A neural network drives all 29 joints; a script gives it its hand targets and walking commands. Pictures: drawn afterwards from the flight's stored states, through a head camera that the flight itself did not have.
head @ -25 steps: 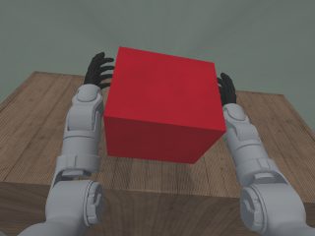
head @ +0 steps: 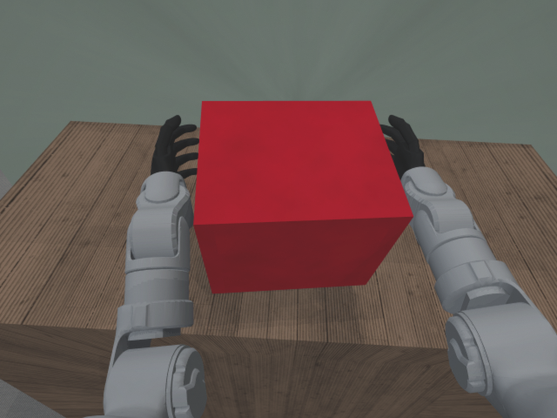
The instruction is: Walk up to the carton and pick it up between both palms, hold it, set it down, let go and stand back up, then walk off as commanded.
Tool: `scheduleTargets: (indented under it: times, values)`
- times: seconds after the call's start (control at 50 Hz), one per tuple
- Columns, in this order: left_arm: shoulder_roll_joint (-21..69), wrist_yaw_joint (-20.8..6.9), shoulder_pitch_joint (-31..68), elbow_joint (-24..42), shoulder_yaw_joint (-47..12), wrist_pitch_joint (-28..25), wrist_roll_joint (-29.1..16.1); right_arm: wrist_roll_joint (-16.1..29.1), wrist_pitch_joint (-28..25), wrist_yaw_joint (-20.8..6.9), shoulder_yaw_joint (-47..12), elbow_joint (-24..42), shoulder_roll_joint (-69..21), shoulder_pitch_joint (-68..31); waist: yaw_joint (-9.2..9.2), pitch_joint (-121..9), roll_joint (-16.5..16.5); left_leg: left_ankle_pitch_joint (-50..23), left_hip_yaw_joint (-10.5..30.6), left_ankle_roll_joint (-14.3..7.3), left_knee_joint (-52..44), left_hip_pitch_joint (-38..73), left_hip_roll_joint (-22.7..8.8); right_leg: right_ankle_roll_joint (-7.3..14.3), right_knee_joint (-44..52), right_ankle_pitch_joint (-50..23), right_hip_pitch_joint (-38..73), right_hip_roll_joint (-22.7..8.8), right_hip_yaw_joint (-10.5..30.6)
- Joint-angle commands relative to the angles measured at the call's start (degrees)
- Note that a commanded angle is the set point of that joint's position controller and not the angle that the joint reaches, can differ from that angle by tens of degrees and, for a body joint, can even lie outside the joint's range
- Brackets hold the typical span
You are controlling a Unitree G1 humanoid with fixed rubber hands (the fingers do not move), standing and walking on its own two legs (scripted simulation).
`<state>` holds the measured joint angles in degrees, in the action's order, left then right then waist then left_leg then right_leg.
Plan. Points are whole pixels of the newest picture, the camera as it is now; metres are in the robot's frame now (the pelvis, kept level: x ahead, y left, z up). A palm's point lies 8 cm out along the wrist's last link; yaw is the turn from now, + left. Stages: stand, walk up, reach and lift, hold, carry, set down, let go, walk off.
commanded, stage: set down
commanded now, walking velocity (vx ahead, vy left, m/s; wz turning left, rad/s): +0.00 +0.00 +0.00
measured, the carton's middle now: (289, 199) +0.39 +0.04 +0.13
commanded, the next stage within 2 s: none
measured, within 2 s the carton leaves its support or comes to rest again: neither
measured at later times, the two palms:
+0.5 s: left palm (171, 186) +0.37 +0.20 +0.16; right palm (402, 187) +0.42 -0.13 +0.14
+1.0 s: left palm (187, 192) +0.38 +0.18 +0.14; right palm (410, 189) +0.42 -0.14 +0.13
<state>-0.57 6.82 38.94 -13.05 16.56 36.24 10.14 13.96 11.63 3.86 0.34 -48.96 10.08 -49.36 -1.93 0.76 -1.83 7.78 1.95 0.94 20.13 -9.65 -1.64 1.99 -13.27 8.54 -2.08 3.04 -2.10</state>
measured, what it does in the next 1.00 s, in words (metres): stands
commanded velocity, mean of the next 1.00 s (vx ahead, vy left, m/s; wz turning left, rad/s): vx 0.00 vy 0.00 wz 0.00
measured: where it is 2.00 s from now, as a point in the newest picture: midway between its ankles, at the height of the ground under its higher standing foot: outside the picture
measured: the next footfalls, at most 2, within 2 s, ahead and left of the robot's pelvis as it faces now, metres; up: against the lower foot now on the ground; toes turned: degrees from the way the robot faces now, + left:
none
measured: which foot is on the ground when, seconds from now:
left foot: down 0.00-1.00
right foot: down 0.00-1.00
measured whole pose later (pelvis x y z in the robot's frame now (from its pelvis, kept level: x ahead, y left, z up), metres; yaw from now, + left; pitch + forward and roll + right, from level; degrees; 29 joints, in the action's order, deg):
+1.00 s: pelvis +0.00 +0.00 +0.00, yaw -2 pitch +2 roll -1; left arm 3.5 5.9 41.0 -29.7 21.3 25.3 13.9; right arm 2.3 5.4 -1.2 10.2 -62.0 9.6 -50.2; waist -6.1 -3.6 -0.4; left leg 6.2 -0.5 1.2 17.5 -12.9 -2.1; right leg 2.4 -15.0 8.5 -8.1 2.9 -0.8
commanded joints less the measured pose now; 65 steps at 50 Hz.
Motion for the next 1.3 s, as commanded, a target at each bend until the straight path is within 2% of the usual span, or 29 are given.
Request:
scheduleTargets:
  times: [0.0, 0.04, 0.12, 0.16, 0.24, 0.26, 0.28, 0.36, 0.4, 0.48, 0.52, 0.54, 0.58, 0.6, 0.62, 0.66, 0.68, 0.72, 0.74, 0.78, 0.88, 0.92, 0.96, 1.0, 1.12, 1.16, 1.2, 1.22, 1.28]
  values:
    - [30.0, -8.7, 43.9, 11.0, -29.5, -5.1, -7.0, 0.4, -3.9, -4.7, -12.7, 23.6, -31.8, -47.2, 2.38, -42.1, 7.2, -25.3, -2.8, 3.0, 4.0, 20.2, 3.4, -3.9, -1.2, -20.2, 1.5, 0.3, -0.9]
    - [30.0, -9.3, 43.5, 6.7, -27.3, -5.4, -5.9, -2.0, -3.3, -5.3, -9.0, 18.6, -31.1, -46.4, 2.41, -35.5, 6.0, -18.2, -2.4, 2.4, 1.8, 15.8, 3.0, -4.0, -0.9, -13.2, 1.2, -0.5, -0.7]
    - [27.6, -12.4, 40.3, -3.0, -18.3, -5.1, -2.3, -5.7, -2.5, -5.5, -4.8, 12.6, -31.2, -44.7, 1.78, -25.3, 1.8, -6.0, -3.3, -0.2, -2.8, 6.4, 3.3, -6.1, -1.1, -11.1, 3.9, -2.4, 0.2]
    - [27.4, -13.0, 39.3, -6.1, -13.6, -5.6, -0.4, -6.7, -3.0, -5.9, -4.0, 12.0, -32.1, -46.6, -0.64, -24.7, 0.0, -2.3, -3.5, -1.1, -4.4, 4.7, 3.1, -7.3, -1.7, -12.8, 6.2, -3.7, 0.3]
    - [26.6, -13.2, 35.4, -9.2, -10.8, -7.2, 0.6, -6.5, -4.7, -6.2, -4.6, 13.5, -33.4, -48.4, -3.51, -26.3, -1.7, -6.2, -3.3, -1.0, -3.9, 4.0, 3.7, -8.0, -3.3, -19.7, 8.4, -3.2, -0.2]
    - [26.4, -13.3, 36.6, -10.4, -10.3, -7.7, 0.6, -7.1, -4.8, -6.0, -4.3, 12.3, -33.5, -48.2, -2.05, -24.3, -1.7, -5.6, -3.6, -0.9, -3.7, 3.4, 4.1, -8.0, -3.2, -20.3, 6.9, -3.1, 0.1]
    - [26.1, -13.7, 32.2, -9.1, -7.7, -7.7, 2.6, -6.0, -4.9, -5.7, -7.8, 12.6, -36.0, -45.8, -5.86, -24.0, -2.9, -6.8, -3.9, -1.1, -4.4, 3.8, 4.1, -8.5, -3.6, -22.6, 8.8, -3.5, -0.3]
    - [25.3, -13.2, 39.8, -7.7, -8.2, -9.2, 0.8, -6.8, -5.7, -7.1, -5.4, 10.5, -34.3, -46.2, -4.56, -24.6, -2.4, -6.4, -4.5, -1.1, -4.6, 5.1, 2.9, -7.4, -3.1, -14.4, 6.0, -2.6, -0.6]
    - [27.2, -12.3, 40.3, -4.4, -11.9, -10.2, -1.5, -6.8, -7.4, -6.8, -7.5, 15.3, -35.8, -48.5, -4.59, -30.7, -2.6, -11.3, -4.4, -0.4, -3.5, 7.6, 2.6, -6.9, -3.3, -18.2, 6.9, -1.7, -1.4]
    - [35.7, -8.0, 45.1, 5.9, -26.6, -13.1, -8.4, -4.7, -10.8, -6.7, -12.4, 24.0, -37.4, -51.9, -2.12, -51.1, 3.8, -30.3, -2.4, 3.8, 3.6, 19.2, 1.9, -3.4, -3.4, -22.3, 1.1, 1.2, -2.9]
    - [33.8, -7.2, 45.3, 4.8, -27.2, -13.8, -7.9, -5.2, -10.5, -6.7, -11.5, 20.1, -35.8, -49.4, -2.32, -48.5, 5.2, -30.0, -2.5, 3.8, 4.5, 19.3, 1.9, -2.9, -1.9, -18.9, -3.5, 1.2, -2.5]
    - [34.1, -6.7, 45.6, 2.4, -27.9, -13.7, -7.8, -6.8, -10.4, -6.9, -9.0, 18.7, -34.3, -49.1, -0.67, -46.9, 6.1, -28.6, -2.7, 4.0, 3.9, 20.9, 1.3, -2.6, -1.3, -15.9, -5.9, 1.5, -2.9]
    - [34.2, -6.7, 44.8, 1.7, -27.7, -13.8, -7.4, -8.8, -10.4, -7.5, -6.6, 15.6, -33.1, -46.7, -0.16, -45.7, 5.4, -26.1, -1.9, 3.7, 3.4, 20.6, 0.9, -2.3, -0.5, -11.8, -8.9, 1.1, -3.4]
    - [34.3, -6.4, 41.9, 0.8, -27.7, -13.0, -6.0, -8.6, -9.7, -8.0, -5.3, 10.6, -31.2, -43.5, -0.19, -43.1, 8.1, -27.4, -2.0, 4.4, 3.5, 21.2, 0.9, -1.3, -0.2, -9.2, -10.4, 1.2, -3.2]
    - [34.5, -6.5, 41.9, -0.6, -27.3, -12.9, -5.8, -9.9, -9.5, -8.5, -2.5, 8.0, -30.0, -42.5, 1.39, -41.3, 7.4, -24.8, -1.8, 4.5, 2.5, 21.7, 0.5, -1.4, 0.5, -6.2, -10.9, 1.2, -3.5]
    - [31.3, -7.4, 38.9, -4.9, -23.3, -11.5, -3.0, -10.3, -8.2, -9.0, 0.0, 1.8, -27.7, -39.8, -0.09, -33.2, 6.8, -19.1, -2.5, 4.1, 0.5, 18.0, 0.5, -1.3, 1.6, -3.1, -9.1, 0.6, -2.5]
    - [33.3, -7.5, 41.6, -5.6, -24.7, -11.7, -4.1, -10.4, -8.8, -9.5, 1.9, 3.2, -27.2, -42.1, 1.62, -35.3, 7.7, -18.6, -2.3, 4.9, 0.6, 17.3, 0.3, -0.9, 0.9, -3.3, -8.3, 0.5, -2.9]
    - [32.8, -7.8, 38.4, -6.5, -21.8, -11.1, -2.3, -11.3, -8.8, -10.5, 2.6, 0.3, -27.5, -40.3, -0.12, -33.6, 7.1, -16.8, -3.2, 4.0, -0.2, 15.4, 0.6, -1.5, 0.9, -3.3, -7.7, 0.0, -2.8]
    - [32.1, -8.5, 38.5, -10.7, -18.9, -11.0, -1.5, -12.9, -8.7, -10.6, 5.6, -1.3, -25.9, -41.0, 0.41, -29.1, 6.0, -14.3, -3.3, 3.7, -1.0, 13.5, 0.4, -1.9, 1.0, -1.5, -6.6, -0.4, -2.5]
    - [31.4, -8.6, 39.2, -12.4, -16.4, -12.0, -1.4, -13.1, -9.3, -11.0, 6.0, 0.0, -27.6, -46.2, -2.23, -28.2, 4.3, -11.8, -4.4, 2.7, -2.7, 10.4, 0.9, -2.7, 0.9, -1.4, -5.1, -0.8, -2.3]
    - [30.7, -7.9, 37.2, -8.8, -13.3, -14.3, 0.3, -9.7, -11.0, -11.3, -2.1, 5.0, -32.5, -46.9, -7.81, -34.7, 2.4, -21.8, -5.2, 1.5, -0.5, 8.8, 1.9, -4.0, -1.8, -16.4, 1.0, -1.0, -0.5]
    - [32.2, -7.1, 41.0, -6.4, -15.0, -15.6, -1.0, -9.9, -11.6, -11.7, -2.2, 4.3, -32.9, -47.1, -7.17, -36.0, 3.5, -24.0, -4.9, 2.6, 0.3, 9.6, 1.9, -3.5, -2.5, -17.6, 1.0, -0.7, -0.8]
    - [32.8, -6.3, 44.3, -3.5, -16.1, -16.6, -2.0, -8.7, -11.9, -11.8, -3.7, 6.0, -33.8, -48.5, -8.24, -40.6, 3.0, -24.0, -5.6, 2.6, 0.4, 10.1, 1.6, -3.4, -2.3, -16.4, 0.9, -0.3, -1.1]
    - [28.1, -6.6, 39.0, -9.7, -10.8, -16.3, -0.4, -9.4, -11.2, -11.4, -4.6, 5.6, -34.3, -47.8, -10.74, -35.3, -2.1, -17.6, -6.4, 0.6, -1.9, 6.0, 1.9, -4.6, -2.2, -15.7, 2.8, -1.4, -0.1]
    - [27.9, -7.7, 40.0, -12.6, -9.3, -19.5, -1.5, -12.4, -12.6, -10.9, -3.8, 8.9, -35.9, -46.8, -8.13, -39.7, -6.0, -10.9, -5.9, -1.2, -3.9, -0.3, 2.8, -6.7, -4.0, -24.7, 8.3, -3.3, 1.3]
    - [30.7, -7.8, 40.5, -9.4, -11.4, -20.9, -1.6, -14.1, -13.3, -10.4, -3.5, 8.1, -36.3, -44.2, -6.22, -46.9, -5.5, -14.4, -5.8, -0.3, -3.5, 0.1, 2.8, -6.8, -5.7, -29.8, 10.6, -2.6, 0.4]
    - [30.4, -7.7, 44.0, -9.4, -12.5, -22.4, -1.7, -15.5, -13.8, -10.3, -1.7, 5.4, -36.6, -44.7, -4.88, -47.8, -3.2, -14.5, -5.8, 0.3, -2.8, 1.7, 2.7, -6.6, -5.4, -27.1, 8.1, -2.6, 0.1]
    - [31.7, -7.6, 43.2, -8.4, -14.0, -22.6, -2.7, -15.6, -14.2, -10.2, -2.7, 7.8, -37.6, -43.9, -4.74, -50.3, -4.1, -17.2, -5.6, 0.5, -1.9, 2.2, 2.9, -6.5, -6.4, -32.2, 9.8, -2.6, 0.0]
    - [30.3, -8.2, 41.6, -12.9, -13.7, -22.9, -0.8, -19.4, -14.0, -10.2, 3.4, 0.3, -34.7, -39.8, -2.32, -44.3, -1.4, -15.7, -5.7, 1.1, -2.0, 2.8, 2.7, -5.9, -5.2, -26.7, 7.0, -2.6, -1.0]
